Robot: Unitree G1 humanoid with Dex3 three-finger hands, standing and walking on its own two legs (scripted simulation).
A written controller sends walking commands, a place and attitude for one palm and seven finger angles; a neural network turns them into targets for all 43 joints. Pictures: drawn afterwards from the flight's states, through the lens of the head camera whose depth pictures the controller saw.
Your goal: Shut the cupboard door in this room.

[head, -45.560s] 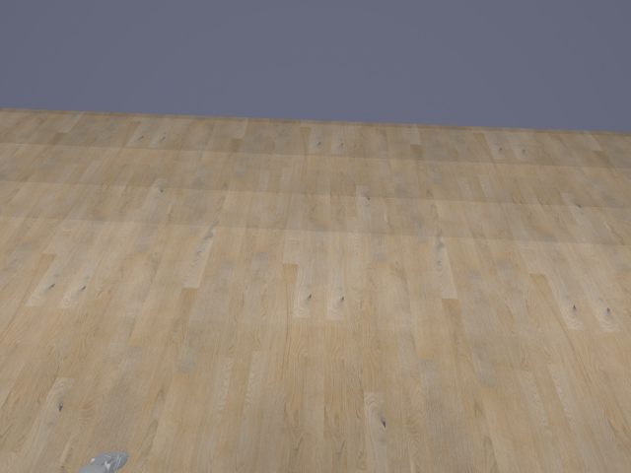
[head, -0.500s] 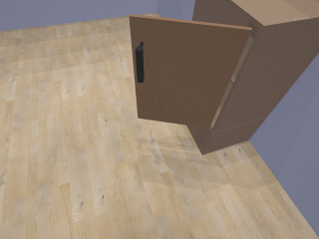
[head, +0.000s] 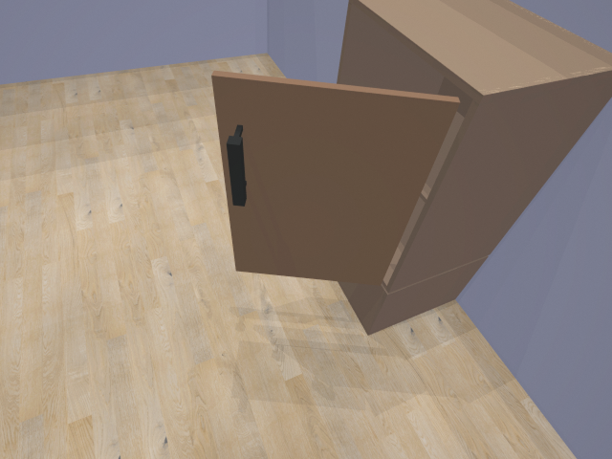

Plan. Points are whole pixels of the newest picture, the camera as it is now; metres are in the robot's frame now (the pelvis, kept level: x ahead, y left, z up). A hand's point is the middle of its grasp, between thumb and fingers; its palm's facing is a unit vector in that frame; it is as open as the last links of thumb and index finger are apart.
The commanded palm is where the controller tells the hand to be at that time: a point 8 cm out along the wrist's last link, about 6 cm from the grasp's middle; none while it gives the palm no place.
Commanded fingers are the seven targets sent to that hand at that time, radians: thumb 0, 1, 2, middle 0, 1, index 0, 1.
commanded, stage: take the last steps up to it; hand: left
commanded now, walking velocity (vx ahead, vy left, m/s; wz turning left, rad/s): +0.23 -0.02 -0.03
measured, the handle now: (239, 166) +0.63 +0.16 -0.02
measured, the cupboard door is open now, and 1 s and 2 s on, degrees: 62 62 62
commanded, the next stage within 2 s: come to a stop and stand still in 0.22 s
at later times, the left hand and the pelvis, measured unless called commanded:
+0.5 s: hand (221, 412) +0.21 +0.13 -0.15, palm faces +0.05 -0.97 -0.22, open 7.1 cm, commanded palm none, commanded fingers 0.00 0.90 0.90 -0.20 -0.30 -0.20 -0.30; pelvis +0.15 -0.05 +0.01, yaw +1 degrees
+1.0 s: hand (186, 434) +0.18 +0.18 -0.17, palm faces +0.05 -0.98 -0.21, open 7.4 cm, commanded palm none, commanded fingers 0.00 0.90 0.90 -0.20 -0.30 -0.20 -0.30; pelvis +0.15 -0.02 +0.01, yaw +1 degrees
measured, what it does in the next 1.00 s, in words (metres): walks ahead: right foot, then left foot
